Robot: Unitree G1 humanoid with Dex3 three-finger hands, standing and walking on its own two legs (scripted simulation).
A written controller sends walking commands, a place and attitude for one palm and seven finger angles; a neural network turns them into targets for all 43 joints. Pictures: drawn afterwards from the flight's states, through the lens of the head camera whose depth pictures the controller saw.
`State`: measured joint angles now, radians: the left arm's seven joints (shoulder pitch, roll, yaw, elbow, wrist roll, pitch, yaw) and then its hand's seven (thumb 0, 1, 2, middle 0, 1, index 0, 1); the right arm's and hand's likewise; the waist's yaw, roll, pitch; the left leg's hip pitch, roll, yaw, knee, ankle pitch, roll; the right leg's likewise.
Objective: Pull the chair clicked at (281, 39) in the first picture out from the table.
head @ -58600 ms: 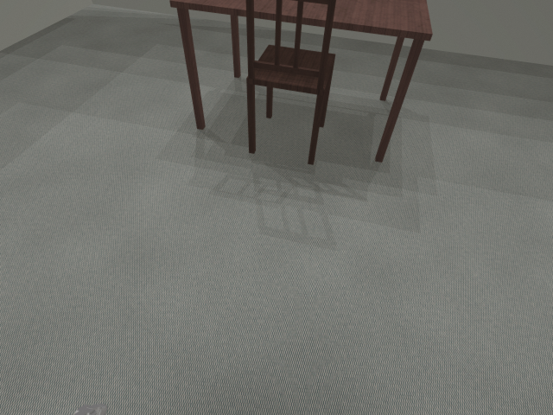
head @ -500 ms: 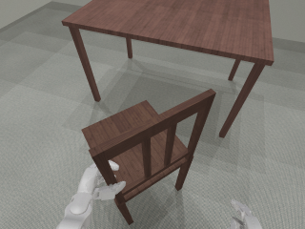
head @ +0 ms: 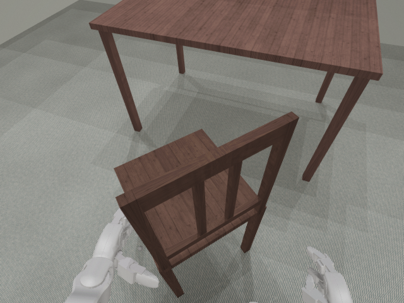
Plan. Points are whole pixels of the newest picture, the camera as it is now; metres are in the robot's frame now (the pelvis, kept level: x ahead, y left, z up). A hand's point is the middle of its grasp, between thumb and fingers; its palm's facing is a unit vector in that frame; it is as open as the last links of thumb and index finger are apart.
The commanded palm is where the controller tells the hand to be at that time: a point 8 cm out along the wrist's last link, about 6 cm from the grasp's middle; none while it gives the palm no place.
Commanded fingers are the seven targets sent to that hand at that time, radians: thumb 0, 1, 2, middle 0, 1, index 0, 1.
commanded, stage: open the thumb and straighten the fingers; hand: left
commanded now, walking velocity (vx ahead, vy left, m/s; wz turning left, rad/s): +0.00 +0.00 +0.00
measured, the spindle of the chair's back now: (200, 210) +0.33 +0.02 -0.05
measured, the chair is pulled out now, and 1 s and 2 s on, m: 0.58 0.58 0.58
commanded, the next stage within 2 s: draw the fingers out of the gap in 0.02 s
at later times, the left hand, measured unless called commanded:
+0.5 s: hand (134, 281) +0.18 +0.14 -0.03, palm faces -0.07 -0.98 -0.16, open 17.5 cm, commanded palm +0.16 +0.19 -0.01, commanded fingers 0.00 -0.55 0.20 0.00 0.00 0.00 0.00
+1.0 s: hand out of the picture +0.11 +0.14 -0.03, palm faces -0.04 -0.99 -0.15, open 17.5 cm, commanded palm +0.08 +0.20 -0.01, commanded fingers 0.00 -0.55 0.20 0.00 0.00 0.00 0.00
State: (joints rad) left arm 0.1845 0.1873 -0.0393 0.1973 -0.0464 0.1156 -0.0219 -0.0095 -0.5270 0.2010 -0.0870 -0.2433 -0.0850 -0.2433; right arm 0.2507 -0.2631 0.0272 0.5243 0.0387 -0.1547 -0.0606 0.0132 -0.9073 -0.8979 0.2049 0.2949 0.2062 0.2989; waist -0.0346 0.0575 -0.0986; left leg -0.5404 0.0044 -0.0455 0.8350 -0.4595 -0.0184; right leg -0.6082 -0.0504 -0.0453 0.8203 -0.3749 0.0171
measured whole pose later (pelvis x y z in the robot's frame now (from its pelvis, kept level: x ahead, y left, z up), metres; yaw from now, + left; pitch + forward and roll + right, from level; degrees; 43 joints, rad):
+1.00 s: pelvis -0.01 +0.00 -0.02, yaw +1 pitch +10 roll -1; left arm 0.75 0.19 -0.10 -0.26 -0.01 0.14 -0.02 -0.01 -0.53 0.20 -0.01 0.00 0.00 0.00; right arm 0.27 -0.21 0.00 0.44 0.05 -0.16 -0.09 0.01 -0.91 -0.90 0.20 0.30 0.21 0.30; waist -0.02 0.06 -0.17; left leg -0.65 0.00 -0.07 1.00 -0.53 -0.01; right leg -0.70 -0.05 -0.06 0.95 -0.43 0.02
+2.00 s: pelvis +0.02 +0.01 +0.03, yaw +0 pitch -3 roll -1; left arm 0.58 0.31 0.22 -0.42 -0.03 -0.02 0.16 0.00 0.23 0.57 -0.12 -0.16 -0.12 -0.16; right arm 0.20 -0.21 0.04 0.59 0.03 -0.17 -0.10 0.01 -0.91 -0.90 0.20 0.29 0.21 0.30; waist 0.06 0.08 -0.02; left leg -0.13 0.01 -0.04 0.55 -0.37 -0.01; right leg -0.19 -0.04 -0.05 0.54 -0.29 0.03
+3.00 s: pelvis -0.01 +0.01 +0.04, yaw -2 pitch -1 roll +0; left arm 0.56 0.38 0.39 -0.45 -0.04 -0.15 0.13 0.01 0.89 0.89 -0.21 -0.30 -0.21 -0.30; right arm 0.16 -0.22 -0.01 0.60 0.01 -0.07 -0.06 0.01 -0.91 -0.90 0.20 0.29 0.21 0.30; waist 0.00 0.03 0.04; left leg -0.17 0.00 0.00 0.46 -0.27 0.00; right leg -0.25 -0.04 -0.01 0.44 -0.17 0.04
